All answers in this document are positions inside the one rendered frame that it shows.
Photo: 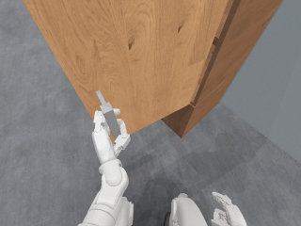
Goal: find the left robot hand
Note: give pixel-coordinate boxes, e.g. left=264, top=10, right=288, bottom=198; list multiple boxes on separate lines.
left=91, top=108, right=131, bottom=165

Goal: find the handle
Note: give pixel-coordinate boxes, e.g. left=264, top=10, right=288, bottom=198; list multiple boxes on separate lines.
left=96, top=90, right=121, bottom=140

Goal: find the robot left forearm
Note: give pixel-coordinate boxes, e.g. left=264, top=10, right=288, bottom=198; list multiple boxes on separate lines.
left=78, top=158, right=129, bottom=226

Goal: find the right robot hand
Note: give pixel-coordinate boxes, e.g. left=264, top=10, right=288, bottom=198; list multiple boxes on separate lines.
left=211, top=192, right=247, bottom=226

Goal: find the cupboard door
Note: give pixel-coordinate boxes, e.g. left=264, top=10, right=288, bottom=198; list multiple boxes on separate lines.
left=23, top=0, right=229, bottom=143

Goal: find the robot thigh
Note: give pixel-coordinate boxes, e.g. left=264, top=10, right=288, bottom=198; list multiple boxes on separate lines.
left=114, top=200, right=134, bottom=226
left=170, top=197, right=208, bottom=226

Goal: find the left robot thigh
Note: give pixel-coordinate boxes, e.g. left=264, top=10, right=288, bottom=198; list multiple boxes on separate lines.
left=114, top=200, right=134, bottom=226

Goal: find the right robot thigh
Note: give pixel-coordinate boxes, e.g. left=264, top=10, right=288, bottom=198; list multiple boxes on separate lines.
left=170, top=197, right=208, bottom=226

